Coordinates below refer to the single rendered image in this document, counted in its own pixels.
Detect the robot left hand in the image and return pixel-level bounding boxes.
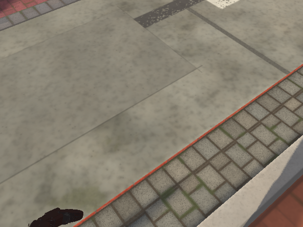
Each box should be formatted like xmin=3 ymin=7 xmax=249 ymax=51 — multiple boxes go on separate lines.
xmin=28 ymin=207 xmax=83 ymax=227

